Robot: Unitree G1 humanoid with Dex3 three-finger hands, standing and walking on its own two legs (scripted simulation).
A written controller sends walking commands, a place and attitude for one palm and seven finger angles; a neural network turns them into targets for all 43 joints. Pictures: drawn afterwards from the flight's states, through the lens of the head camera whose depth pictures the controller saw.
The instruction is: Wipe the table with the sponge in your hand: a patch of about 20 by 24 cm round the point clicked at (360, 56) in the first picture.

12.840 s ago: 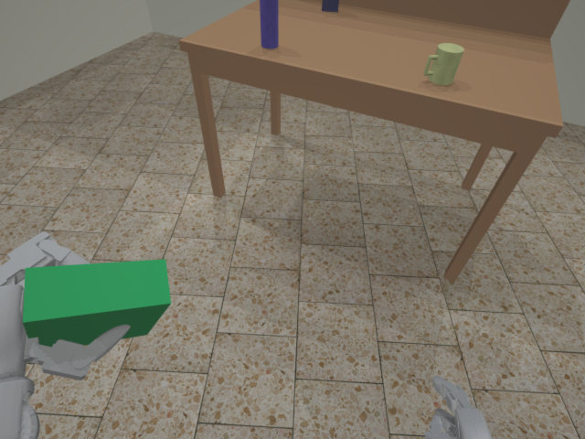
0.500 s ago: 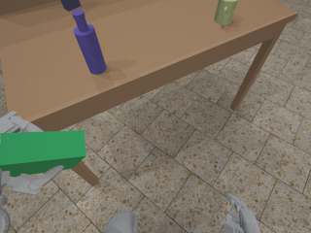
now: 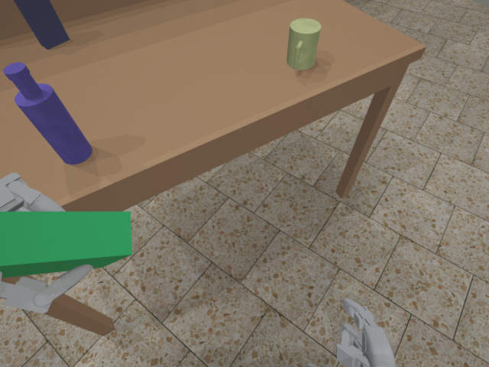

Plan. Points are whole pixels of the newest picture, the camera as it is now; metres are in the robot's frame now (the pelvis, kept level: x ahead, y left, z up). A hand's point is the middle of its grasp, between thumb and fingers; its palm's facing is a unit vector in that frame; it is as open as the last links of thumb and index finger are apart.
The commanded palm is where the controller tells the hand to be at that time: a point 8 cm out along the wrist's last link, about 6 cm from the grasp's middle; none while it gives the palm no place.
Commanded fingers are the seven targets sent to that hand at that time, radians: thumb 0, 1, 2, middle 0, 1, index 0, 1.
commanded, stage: take the last steps up to it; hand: left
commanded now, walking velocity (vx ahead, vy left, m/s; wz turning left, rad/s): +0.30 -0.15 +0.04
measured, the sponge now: (79, 244) +0.22 +0.21 +0.16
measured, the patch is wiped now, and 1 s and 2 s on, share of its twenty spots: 0.00 0.00 0.00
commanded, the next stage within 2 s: come to a stop and stand still in 1.52 s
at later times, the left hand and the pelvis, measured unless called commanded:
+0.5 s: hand (162, 165) +0.33 +0.13 +0.18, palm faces +0.42 -0.81 -0.41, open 9.2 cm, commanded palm +0.28 +0.17 +0.19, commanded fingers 0.00 0.10 1.30 -1.20 -1.60 -1.20 -1.60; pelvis +0.12 -0.11 -0.01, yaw +1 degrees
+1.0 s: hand (246, 118) +0.42 +0.03 +0.18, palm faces +0.46 -0.78 -0.42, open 9.2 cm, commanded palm +0.35 +0.07 +0.19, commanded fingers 0.00 0.10 1.30 -1.20 -1.60 -1.20 -1.60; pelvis +0.22 -0.22 +0.02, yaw +5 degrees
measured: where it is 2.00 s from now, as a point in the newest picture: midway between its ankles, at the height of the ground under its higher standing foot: (328, 318)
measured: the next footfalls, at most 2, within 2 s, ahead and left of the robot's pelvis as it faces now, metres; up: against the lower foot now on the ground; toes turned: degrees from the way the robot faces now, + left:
left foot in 0.48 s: +0.23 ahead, +0.02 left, +0.00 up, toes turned +14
right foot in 0.74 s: +0.24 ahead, -0.32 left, +0.00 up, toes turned -6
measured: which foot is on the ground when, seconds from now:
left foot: down 0.00-0.00, up 0.02-0.46, down 0.48-0.74, up 0.76-1.00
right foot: down 0.00-0.48, up 0.50-0.72, down 0.74-1.00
